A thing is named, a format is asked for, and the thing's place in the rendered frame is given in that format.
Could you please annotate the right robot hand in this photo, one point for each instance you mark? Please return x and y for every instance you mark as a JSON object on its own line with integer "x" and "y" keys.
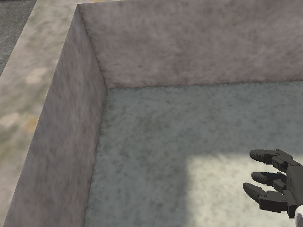
{"x": 289, "y": 188}

